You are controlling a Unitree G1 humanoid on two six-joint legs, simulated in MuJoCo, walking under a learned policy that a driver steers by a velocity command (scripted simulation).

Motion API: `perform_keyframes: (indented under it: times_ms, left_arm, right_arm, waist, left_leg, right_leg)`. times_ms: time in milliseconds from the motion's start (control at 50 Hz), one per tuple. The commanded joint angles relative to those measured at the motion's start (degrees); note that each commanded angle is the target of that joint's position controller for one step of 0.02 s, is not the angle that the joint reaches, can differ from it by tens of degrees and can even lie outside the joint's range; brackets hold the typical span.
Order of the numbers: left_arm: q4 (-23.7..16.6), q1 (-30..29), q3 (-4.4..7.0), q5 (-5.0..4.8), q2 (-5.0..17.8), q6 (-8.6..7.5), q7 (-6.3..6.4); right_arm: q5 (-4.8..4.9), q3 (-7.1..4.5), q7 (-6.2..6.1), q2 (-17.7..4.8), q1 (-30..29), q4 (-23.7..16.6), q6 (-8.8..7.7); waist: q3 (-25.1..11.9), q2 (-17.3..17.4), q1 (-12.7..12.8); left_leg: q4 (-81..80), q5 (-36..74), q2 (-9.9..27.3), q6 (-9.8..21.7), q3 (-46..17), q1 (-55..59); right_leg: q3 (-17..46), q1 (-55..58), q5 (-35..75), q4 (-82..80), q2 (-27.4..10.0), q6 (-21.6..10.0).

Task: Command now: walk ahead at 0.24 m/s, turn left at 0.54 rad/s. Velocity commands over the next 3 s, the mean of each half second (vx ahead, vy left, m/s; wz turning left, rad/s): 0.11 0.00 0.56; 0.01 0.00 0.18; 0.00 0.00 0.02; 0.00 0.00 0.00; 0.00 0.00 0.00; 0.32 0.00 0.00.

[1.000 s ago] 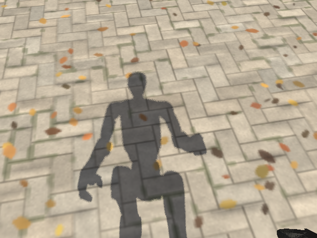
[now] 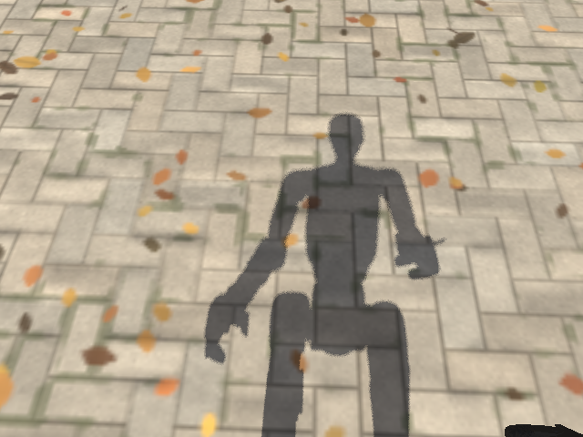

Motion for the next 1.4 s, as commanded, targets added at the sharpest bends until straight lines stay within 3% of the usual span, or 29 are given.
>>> perform_keyframes:
  times_ms: [20, 40, 60, 80, 100, 140, 180, 240, 300, 360, 420, 460, 480, 500, 520, 540, 560, 600, 700, 740, 780, 800, 820, 840, 860, 880, 960, 1160, 1400]
  left_arm:
    - [-6.56, 1.54, 0.04, 3.45, 2.96, -1.17, -0.02]
    - [-7.2, 5.02, -0.73, 2.32, 4.62, -2.41, -0.95]
    - [-7.68, -1.34, 0.36, 0.31, 8.87, -2.72, -1.31]
    - [-9.29, -5.15, 0.15, -0.14, 8.48, -2.55, -1.0]
    - [-8.59, -6.11, 0.19, 0.9, 8.02, -1.98, -0.18]
    - [-8.92, -5.03, 0.82, 1.48, 9.08, -0.11, 0.4]
    - [-8.76, -3.72, 0.44, 1.77, 7.27, 0.76, 0.68]
    - [-9.17, -5.56, 0.05, 2.1, 6.27, 1.35, 1.12]
    - [-10.05, -8.86, -0.02, 1.68, 6.23, 1.95, 0.95]
    - [-11.09, -11.63, -0.01, 1.37, 6.2, 1.57, 0.52]
    - [-11.56, -11.96, 0.29, 1.04, 6.71, 0.42, -0.14]
    - [-10.58, -8.51, 0.56, 1.0, 6.63, -0.24, -0.8]
    - [-10.26, -7.24, 0.95, 1.44, 7.65, -0.44, -0.99]
    - [-11.24, -7.67, 1.58, 2.65, 11.31, -0.23, -0.82]
    - [-10.62, -8.49, 2.19, 4.43, 14.04, 0.43, -0.89]
    - [-11.65, -8.79, 1.75, 3.95, 11.21, 0.28, -0.79]
    - [-12.05, -10.07, 1.25, 3.07, 9.35, 0.3, -0.57]
    - [-12.01, -12.04, 0.7, 1.38, 7.69, 0.57, -0.51]
    - [-10.66, -11.06, 0.25, 1.54, 6.79, 1.98, -0.63]
    - [-9.82, -8.74, 0.64, 1.24, 8.34, 2.43, -0.75]
    - [-9.37, -8.85, 0.28, 0.44, 8.0, 2.48, -0.92]
    - [-8.57, -6.69, -0.05, 0.34, 7.26, 2.03, -1.04]
    - [-8.47, -5.66, -0.58, 1.37, 6.22, 1.23, -1.39]
    - [-8.61, -3.54, -1.16, 2.64, 4.25, 0.19, -2.04]
    - [-8.45, -6.38, -1.52, 3.03, 3.75, -0.04, -1.94]
    - [-8.29, -9.23, -1.17, 2.81, 5.29, 0.09, -1.88]
    - [-7.06, -8.76, -0.98, 2.19, 5.15, 1.14, -1.05]
    - [-2.08, -6.96, -0.71, 1.74, 4.67, 1.36, -0.21]
    - [4.03, -5.77, -0.5, 1.32, 4.74, 1.99, 0.73]
  right_arm:
    - [-0.65, -5.84, -2.58, -18.43, 16.12, -0.14, 0.41]
    - [-1.57, -5.27, -2.11, -18.59, 15.49, -3.33, -0.13]
    - [-1.29, -4.64, -1.77, -14.93, 14.21, -4.33, 0.0]
    - [-0.1, -3.98, -1.82, -12.24, 10.53, -4.39, -0.06]
    - [0.64, -3.47, -2.12, -10.36, 7.65, -4.61, 0.14]
    - [-0.36, -3.14, -2.67, -9.56, 4.74, -5.59, 0.8]
    - [-0.95, -3.5, -2.97, -10.45, 3.96, -5.79, 0.92]
    - [-0.46, -4.0, -4.1, -11.92, 4.69, -5.74, 1.72]
    - [0.08, -3.94, -5.13, -11.8, 3.81, -6.52, 3.12]
    - [-0.13, -3.9, -5.44, -11.63, 3.95, -6.95, 3.92]
    - [-0.08, -3.87, -5.2, -11.38, 4.81, -7.22, 4.34]
    - [0.35, -3.34, -5.27, -10.28, 3.79, -7.61, 4.71]
    - [0.5, -2.85, -5.41, -8.9, 4.89, -7.51, 4.86]
    - [-0.31, -1.9, -5.34, -5.82, 7.87, -7.52, 4.83]
    - [0.02, -2.35, -5.24, -7.21, 7.54, -9.21, 4.2]
    - [-0.94, -3.58, -5.14, -11.71, 7.6, -8.41, 3.48]
    - [-0.28, -4.32, -5.01, -13.09, 7.88, -6.98, 3.59]
    - [-0.33, -3.85, -5.47, -10.35, 8.39, -5.25, 4.77]
    - [-0.15, -1.02, -4.79, -3.3, 4.29, -6.26, 4.9]
    - [0.33, -1.29, -4.49, -4.41, 3.73, -6.16, 4.78]
    - [0.18, -1.52, -4.27, -4.64, 6.54, -4.42, 4.58]
    - [-0.38, -1.54, -4.3, -5.55, 6.6, -4.3, 4.51]
    - [-1.0, -1.84, -4.72, -8.14, 7.21, -4.87, 4.49]
    - [-1.55, -2.52, -5.05, -11.53, 6.11, -4.52, 4.68]
    - [-1.73, -1.55, -4.46, -6.82, 4.99, -4.12, 4.4]
    - [-2.03, -0.91, -4.05, -4.6, 4.22, -4.19, 3.99]
    - [-1.66, -0.65, -4.15, -5.03, 5.69, -2.68, 2.49]
    - [-1.3, -0.12, -4.54, -3.78, 7.15, -0.11, 1.84]
    - [-0.94, -0.09, -4.81, -3.16, 9.32, 5.54, 1.59]
  waist:
    - [-15.95, 12.62, -5.23]
    - [-29.94, 10.6, -5.34]
    - [-28.42, 2.07, -8.69]
    - [-20.16, 0.13, -7.26]
    - [-14.21, -3.4, -5.36]
    - [-10.55, -0.63, -2.02]
    - [-10.36, 0.82, -0.86]
    - [-12.15, 1.74, -1.45]
    - [-11.53, 3.54, -2.47]
    - [-9.4, 5.91, -3.72]
    - [-9.45, 7.59, -4.39]
    - [-10.22, 7.78, -2.35]
    - [-10.22, 6.37, -2.04]
    - [-11.09, -3.91, -4.18]
    - [-6.83, -19.04, -5.85]
    - [-7.72, -15.97, -4.0]
    - [-7.26, -11.24, -4.08]
    - [-5.96, -8.3, -4.47]
    - [-7.51, -13.49, -2.56]
    - [-7.73, -15.02, -1.22]
    - [-6.84, -13.61, -3.03]
    - [-6.61, -12.04, -2.75]
    - [-8.35, -7.43, -2.05]
    - [-8.9, 3.08, 1.15]
    - [-8.94, 5.51, -0.61]
    - [-6.33, 3.57, -1.77]
    - [-2.03, 3.49, -1.92]
    - [-2.02, -0.6, -2.13]
    - [-1.82, -1.4, -2.19]
  left_leg:
    - [1.91, 42.71, 11.76, 10.61, -19.85, 41.87]
    - [-2.87, 40.4, 22.33, 22.53, -43.22, 51.64]
    - [-5.81, 35.55, 18.96, 19.75, -36.42, 48.17]
    - [-7.04, 28.73, 15.8, 16.71, -29.71, 40.77]
    - [-8.83, 24.24, 13.21, 14.25, -26.24, 32.36]
    - [-12.23, 20.31, 10.67, 12.88, -23.54, 19.96]
    - [-12.75, 23.06, 9.1, 12.48, -21.06, 14.94]
    - [-12.04, 20.07, 7.73, 11.34, -20.66, 14.23]
    - [-12.85, 2.39, 5.79, 8.8, -22.7, 12.96]
    - [-13.01, -7.98, 5.03, 7.67, -26.03, 12.66]
    - [-10.23, -3.71, 5.56, 7.26, -29.86, 15.75]
    - [-6.54, 0.94, 4.68, 5.5, -29.81, 16.72]
    - [-3.9, -2.07, 2.63, 3.22, -28.39, 14.52]
    - [5.94, -17.19, -2.55, -0.21, -21.95, 8.98]
    - [14.63, -33.46, -10.47, -3.46, -11.63, -1.29]
    - [27.32, -35.56, -7.42, -6.02, -13.03, -2.32]
    - [32.66, -32.23, -7.08, -6.88, -13.41, -2.8]
    - [35.54, -27.46, -6.44, -8.77, -12.97, -3.66]
    - [13.92, -24.6, -2.71, -10.33, -5.38, 7.44]
    - [5.37, -22.25, -2.55, -9.95, -3.89, 11.21]
    - [-9.56, -10.8, -3.01, -8.01, -2.58, 18.07]
    - [-13.67, -5.5, -1.96, -6.44, -4.59, 22.53]
    - [-11.84, 2.93, 3.07, -4.47, -9.83, 28.41]
    - [-7.87, 7.36, 7.43, -0.91, -13.7, 28.27]
    - [-8.9, -2.63, 7.12, 0.95, -13.68, 21.03]
    - [-9.71, -8.42, 4.93, -0.07, -12.66, 18.89]
    - [-10.0, -9.96, 3.21, -2.21, -11.46, 15.03]
    - [-9.19, -7.92, 2.02, -2.25, -10.58, 15.65]
    - [-8.95, -4.86, 0.56, -2.78, -8.51, 16.65]
  right_leg:
    - [3.82, -29.0, -4.52, 43.75, 0.47, 1.37]
    - [17.65, -38.7, -17.26, 58.15, 6.7, 2.76]
    - [22.72, -40.47, -11.69, 58.09, 3.26, 1.61]
    - [21.46, -42.99, -6.33, 53.56, 1.42, 0.87]
    - [20.94, -42.29, -2.92, 49.43, -0.48, 1.26]
    - [21.21, -35.41, 0.35, 44.26, -1.32, 1.37]
    - [20.08, -32.42, 1.47, 38.87, -0.35, 2.09]
    - [20.26, -32.19, 5.55, 31.86, 0.97, 3.37]
    - [21.17, -31.67, 10.24, 25.77, 1.88, 3.66]
    - [21.8, -30.41, 10.63, 19.24, 2.94, 3.29]
    - [21.85, -27.39, 8.25, 12.07, 4.13, 2.2]
    - [20.31, -21.08, 13.63, 1.18, 3.79, 0.58]
    - [21.45, -15.63, 19.75, -4.58, 0.87, -0.9]
    - [31.64, -9.95, 26.99, -7.03, -10.59, -5.18]
    - [43.92, -11.2, 37.57, -9.19, -18.87, -15.28]
    - [46.95, -12.18, 38.55, -9.09, -21.43, -19.51]
    - [41.16, -12.1, 38.11, -7.47, -18.25, -17.67]
    - [33.87, -11.22, 37.37, -5.65, -13.05, -13.67]
    - [25.46, -10.62, 39.02, -4.88, -7.82, -12.48]
    - [27.23, -9.57, 37.62, -4.33, -8.95, -13.4]
    - [27.1, -11.67, 34.38, -3.05, -8.25, -11.96]
    - [27.13, -14.15, 30.99, -3.21, -7.6, -9.52]
    - [25.51, -18.05, 25.22, -1.3, -6.09, -5.99]
    - [19.87, -20.59, 16.89, 0.32, -0.92, -2.49]
    - [18.24, -15.25, 13.61, -0.59, -0.35, -0.03]
    - [17.95, -14.7, 15.12, -0.09, 0.05, 0.94]
    - [18.12, -14.49, 17.53, 0.11, -0.01, 0.35]
    - [18.15, -12.89, 19.76, -0.29, -0.23, 1.2]
    - [17.99, -11.77, 21.62, -0.61, -0.23, 1.0]
Next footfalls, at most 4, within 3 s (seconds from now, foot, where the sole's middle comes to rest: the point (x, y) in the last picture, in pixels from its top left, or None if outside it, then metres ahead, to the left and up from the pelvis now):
0.50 right None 0.22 -0.12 -0.76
0.82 left None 0.10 0.11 -0.76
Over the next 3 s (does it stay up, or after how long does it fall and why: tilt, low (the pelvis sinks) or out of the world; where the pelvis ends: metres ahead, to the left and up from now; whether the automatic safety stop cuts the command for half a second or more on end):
stays up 0.27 0.01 0.02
